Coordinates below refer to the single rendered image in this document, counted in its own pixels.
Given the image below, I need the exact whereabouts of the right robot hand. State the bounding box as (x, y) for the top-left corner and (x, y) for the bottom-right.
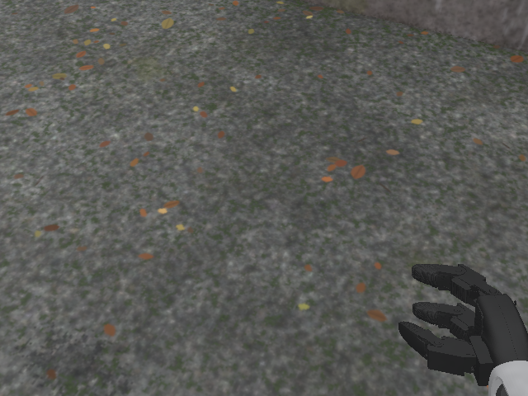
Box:
(398, 264), (528, 386)

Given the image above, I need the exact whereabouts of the robot right forearm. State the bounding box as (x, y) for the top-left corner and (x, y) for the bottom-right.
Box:
(488, 361), (528, 396)

